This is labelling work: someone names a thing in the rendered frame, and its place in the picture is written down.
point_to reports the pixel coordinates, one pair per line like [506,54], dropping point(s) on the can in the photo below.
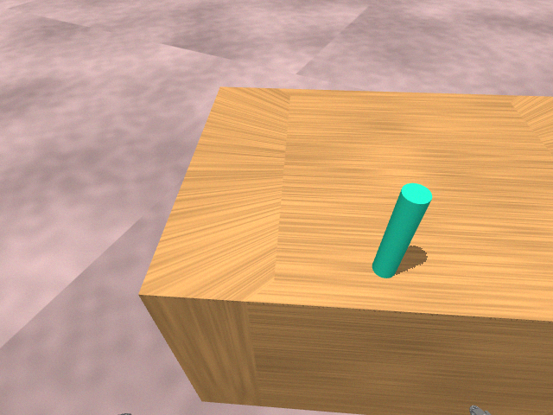
[408,212]

